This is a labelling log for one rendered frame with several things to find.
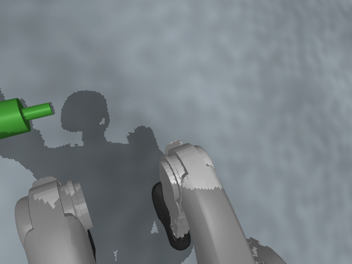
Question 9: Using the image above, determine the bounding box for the left robot foot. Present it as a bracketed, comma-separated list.
[87, 229, 96, 261]

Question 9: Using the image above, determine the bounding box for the right robot foot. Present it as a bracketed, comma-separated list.
[152, 182, 191, 251]

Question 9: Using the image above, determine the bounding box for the bottle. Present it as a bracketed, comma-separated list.
[0, 98, 53, 139]

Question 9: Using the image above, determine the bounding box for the right robot hand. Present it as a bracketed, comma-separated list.
[247, 237, 286, 264]

